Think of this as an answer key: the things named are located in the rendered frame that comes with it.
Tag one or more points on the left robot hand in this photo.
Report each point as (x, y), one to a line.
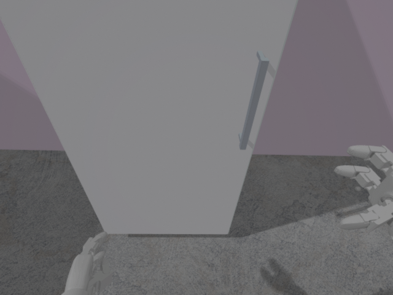
(81, 274)

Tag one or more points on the handle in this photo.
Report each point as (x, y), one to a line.
(255, 95)

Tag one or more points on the fridge door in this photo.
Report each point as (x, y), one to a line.
(148, 98)

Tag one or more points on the right robot hand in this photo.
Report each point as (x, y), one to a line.
(380, 212)

